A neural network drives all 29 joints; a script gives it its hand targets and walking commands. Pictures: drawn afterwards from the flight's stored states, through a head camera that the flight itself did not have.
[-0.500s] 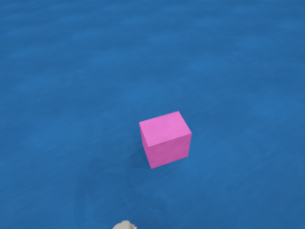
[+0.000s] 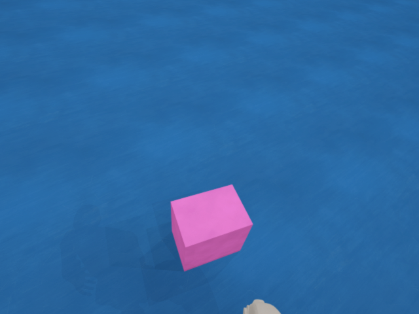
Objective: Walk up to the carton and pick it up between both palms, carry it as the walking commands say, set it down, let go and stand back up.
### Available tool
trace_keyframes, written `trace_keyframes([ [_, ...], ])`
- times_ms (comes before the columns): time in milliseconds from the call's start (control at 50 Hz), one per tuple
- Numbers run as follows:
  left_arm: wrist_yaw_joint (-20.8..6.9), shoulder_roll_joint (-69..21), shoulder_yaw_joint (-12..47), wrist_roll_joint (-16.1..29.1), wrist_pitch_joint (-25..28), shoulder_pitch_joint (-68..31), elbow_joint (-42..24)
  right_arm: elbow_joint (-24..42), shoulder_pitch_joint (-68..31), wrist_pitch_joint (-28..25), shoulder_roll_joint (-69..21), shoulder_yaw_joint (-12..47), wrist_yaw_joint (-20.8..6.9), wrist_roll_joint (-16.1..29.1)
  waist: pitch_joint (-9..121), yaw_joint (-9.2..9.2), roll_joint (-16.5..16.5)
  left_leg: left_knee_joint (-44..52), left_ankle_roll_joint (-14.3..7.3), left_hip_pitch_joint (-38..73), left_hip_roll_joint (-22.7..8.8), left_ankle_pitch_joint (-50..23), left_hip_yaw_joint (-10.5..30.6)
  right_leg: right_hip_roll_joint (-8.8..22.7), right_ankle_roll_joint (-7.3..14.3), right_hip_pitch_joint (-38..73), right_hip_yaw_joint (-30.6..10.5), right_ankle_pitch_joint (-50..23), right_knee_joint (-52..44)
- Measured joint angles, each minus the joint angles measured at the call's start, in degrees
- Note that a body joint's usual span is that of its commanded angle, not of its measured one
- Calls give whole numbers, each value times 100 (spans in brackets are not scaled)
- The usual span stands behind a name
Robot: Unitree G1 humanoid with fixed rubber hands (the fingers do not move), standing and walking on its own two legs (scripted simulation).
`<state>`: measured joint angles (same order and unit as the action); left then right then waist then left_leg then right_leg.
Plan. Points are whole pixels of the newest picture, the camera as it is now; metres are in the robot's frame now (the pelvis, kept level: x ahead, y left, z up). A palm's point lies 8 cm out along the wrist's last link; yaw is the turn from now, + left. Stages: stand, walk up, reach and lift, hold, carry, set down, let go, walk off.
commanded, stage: walk up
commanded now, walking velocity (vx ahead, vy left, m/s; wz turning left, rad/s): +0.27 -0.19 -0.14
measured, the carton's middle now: (208, 228) +0.60 -0.04 -0.64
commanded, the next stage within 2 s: none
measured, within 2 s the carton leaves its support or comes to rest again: neither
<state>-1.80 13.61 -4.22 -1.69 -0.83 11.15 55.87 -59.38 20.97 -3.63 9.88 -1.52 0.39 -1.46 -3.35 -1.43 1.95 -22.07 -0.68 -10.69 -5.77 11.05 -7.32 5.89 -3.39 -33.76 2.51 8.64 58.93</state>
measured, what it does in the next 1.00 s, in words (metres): walks ahead: right foot, then left foot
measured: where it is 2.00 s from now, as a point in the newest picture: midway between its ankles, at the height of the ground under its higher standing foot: outside the picture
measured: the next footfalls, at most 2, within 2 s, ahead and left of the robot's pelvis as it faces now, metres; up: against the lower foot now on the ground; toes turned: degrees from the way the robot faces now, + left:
right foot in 0.22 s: +0.17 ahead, -0.20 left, +0.00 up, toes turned -8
left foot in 0.62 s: +0.25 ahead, +0.09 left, +0.00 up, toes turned +4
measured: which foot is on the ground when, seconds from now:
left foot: down 0.00-0.22, up 0.24-0.60, down 0.62-1.00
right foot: up 0.00-0.20, down 0.22-0.62, up 0.64-1.00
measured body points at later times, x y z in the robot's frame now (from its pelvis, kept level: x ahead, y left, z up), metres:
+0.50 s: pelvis +0.13 -0.06 +0.00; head +0.15 -0.09 +0.45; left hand +0.12 +0.18 -0.14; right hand +0.19 -0.31 -0.16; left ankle +0.15 +0.10 -0.69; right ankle +0.13 -0.20 -0.75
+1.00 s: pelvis +0.14 -0.05 -0.01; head +0.16 -0.03 +0.44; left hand +0.17 +0.22 -0.17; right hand +0.17 -0.30 -0.15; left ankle +0.21 +0.08 -0.75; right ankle +0.11 -0.20 -0.71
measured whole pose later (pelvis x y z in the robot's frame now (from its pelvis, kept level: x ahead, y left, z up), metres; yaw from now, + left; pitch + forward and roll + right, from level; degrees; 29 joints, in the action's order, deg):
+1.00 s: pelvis +0.14 -0.05 -0.01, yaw -2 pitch +1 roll -2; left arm 0.4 13.5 -4.9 -1.8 -4.2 14.3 61.0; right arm -59.5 11.9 1.0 11.2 -3.5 3.1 -2.0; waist -1.4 -0.9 -0.4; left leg -25.2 0.3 -18.8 -6.0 7.4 -3.5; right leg 0.9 -2.2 -20.9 0.9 23.1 46.7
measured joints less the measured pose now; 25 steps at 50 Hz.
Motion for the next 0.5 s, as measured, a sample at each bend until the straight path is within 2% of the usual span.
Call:
trace_keyframes([
  [120, -90, -141, 71, 66, -124, -282, -108, -10, 195, 45, 2, -44, 43, -28, -20, -207, -63, 115, 221, 314, -98, 210, -78, 20, 26, 331, 124, -95, -1675],
  [180, -51, -249, 125, 57, 20, -310, -130, -95, 251, 93, 47, -84, 7, -19, 63, -196, -141, -117, 346, 371, -140, 495, -124, -10, 82, 885, 255, 58, -2511],
  [220, 18, -258, 136, 16, 200, -266, -111, -150, 338, 131, 60, -75, -11, 10, 172, -167, -120, -790, 277, 181, -135, 975, -88, 5, 156, 1366, 299, 143, -3019],
  [260, 100, -395, 174, -5, 307, -271, -17, -225, 151, 255, 157, -87, -14, 0, 92, -111, -351, -1982, 224, -251, -151, 1650, 233, -104, 253, 1377, 372, 333, -2746],
  [280, 121, -447, 201, -15, 334, -226, 10, -215, 63, 298, 186, -93, -9, -25, 68, -70, -396, -2518, 229, -472, -77, 1759, 306, -100, 280, 1464, 389, 368, -2760],
  [320, 163, -515, 240, -22, 372, -36, 42, -176, -140, 346, 251, -122, -26, -33, 70, 53, -423, -3315, 285, -891, 66, 1567, 293, -52, 284, 1675, 352, 294, -3001],
  [380, 203, -515, 226, -1, 380, 310, 134, -80, -461, 388, 316, -168, -96, 6, 125, 174, -424, -3701, 324, -1349, 113, 996, 280, 11, 261, 1998, 311, 151, -3469],
  [440, 223, -450, 191, 4, 403, 626, 252, 17, -746, 455, 310, -186, -142, 4, 164, 270, -370, -3580, 331, -1569, 80, 499, 351, 51, 219, 2250, 276, 90, -3778],
  [500, 265, -423, 196, 14, 394, 821, 350, 96, -1003, 518, 294, -167, -130, 16, 109, 331, -341, -2966, 380, -1571, 67, 270, 451, 75, 164, 2426, 288, 95, -3924],
])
